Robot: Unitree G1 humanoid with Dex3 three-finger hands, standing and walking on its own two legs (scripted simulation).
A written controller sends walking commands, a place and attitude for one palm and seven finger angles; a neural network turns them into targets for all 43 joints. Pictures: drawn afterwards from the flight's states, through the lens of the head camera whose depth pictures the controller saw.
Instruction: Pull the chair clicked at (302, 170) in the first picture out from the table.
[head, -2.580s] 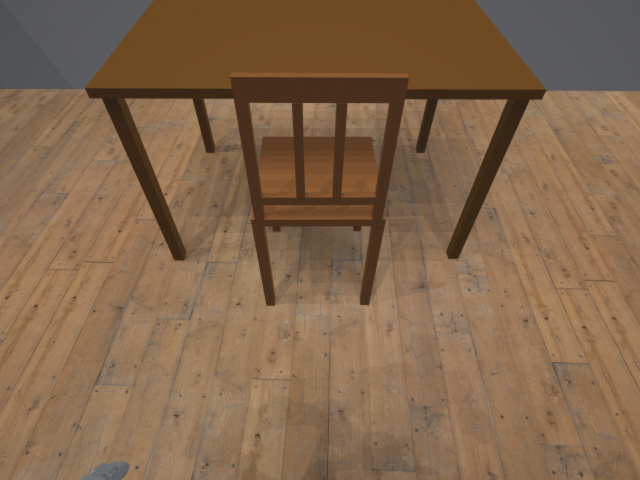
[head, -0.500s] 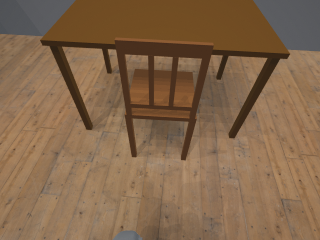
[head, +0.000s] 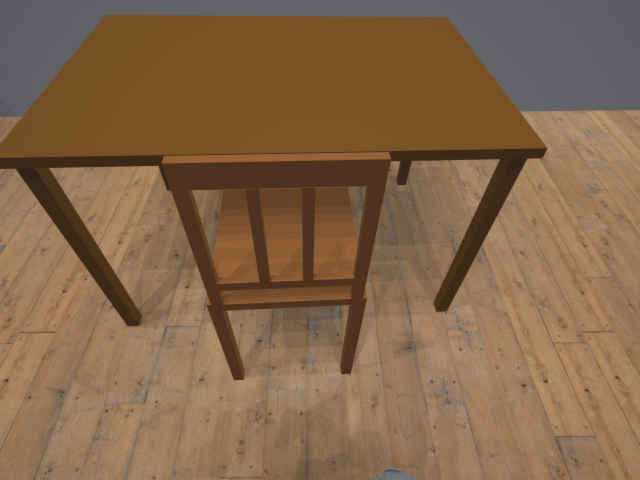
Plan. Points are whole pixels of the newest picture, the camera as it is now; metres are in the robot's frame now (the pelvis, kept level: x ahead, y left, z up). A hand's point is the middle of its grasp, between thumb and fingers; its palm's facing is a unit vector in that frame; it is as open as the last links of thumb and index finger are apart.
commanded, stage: take the last steps up to it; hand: left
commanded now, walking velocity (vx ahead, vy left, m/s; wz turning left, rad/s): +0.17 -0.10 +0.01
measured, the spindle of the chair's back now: (259, 238) +0.56 +0.13 -0.10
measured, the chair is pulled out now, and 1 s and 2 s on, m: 0.00 0.00 0.00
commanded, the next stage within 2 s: come to a stop and stand still in 0.02 s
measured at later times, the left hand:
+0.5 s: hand out of the picture +0.14 +0.16 -0.20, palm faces +0.07 -0.98 -0.19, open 7.3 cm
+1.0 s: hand out of the picture +0.05 +0.12 -0.18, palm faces +0.02 -0.98 -0.19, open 7.3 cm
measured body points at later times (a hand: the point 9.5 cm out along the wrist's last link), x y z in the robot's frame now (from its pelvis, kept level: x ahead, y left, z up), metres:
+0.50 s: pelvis +0.10 -0.02 -0.01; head +0.14 +0.01 +0.43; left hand +0.14 +0.22 -0.18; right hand +0.17 -0.26 -0.15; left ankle +0.14 +0.06 -0.74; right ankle +0.11 -0.13 -0.73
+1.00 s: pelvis +0.06 -0.05 +0.00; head +0.06 -0.05 +0.45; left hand +0.05 +0.17 -0.16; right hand +0.08 -0.28 -0.16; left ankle +0.14 +0.06 -0.74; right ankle +0.01 -0.17 -0.74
